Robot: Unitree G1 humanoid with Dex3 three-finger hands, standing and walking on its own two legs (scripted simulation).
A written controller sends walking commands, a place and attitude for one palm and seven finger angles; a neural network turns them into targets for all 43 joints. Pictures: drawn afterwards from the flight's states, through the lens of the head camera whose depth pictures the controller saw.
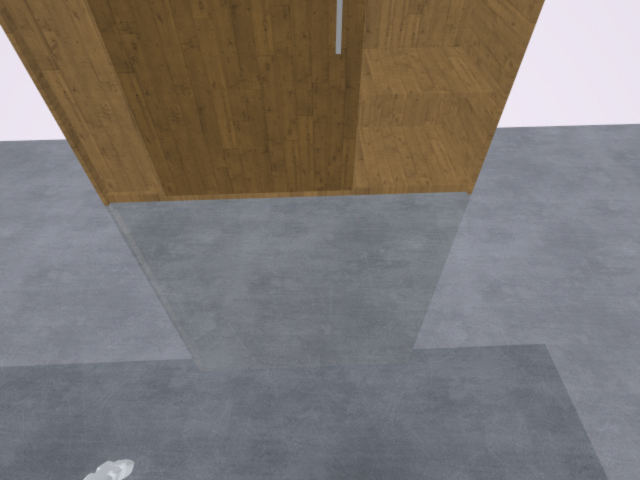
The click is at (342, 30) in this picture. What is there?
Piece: wardrobe's sliding door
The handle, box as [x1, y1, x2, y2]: [336, 0, 342, 53]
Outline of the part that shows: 337,0 336,53 340,53 342,0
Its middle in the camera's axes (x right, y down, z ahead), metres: +0.05 -0.74 +1.19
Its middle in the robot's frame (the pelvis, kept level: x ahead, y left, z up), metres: +1.40 +0.01 +0.09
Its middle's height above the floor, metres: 0.86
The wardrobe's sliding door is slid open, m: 0.56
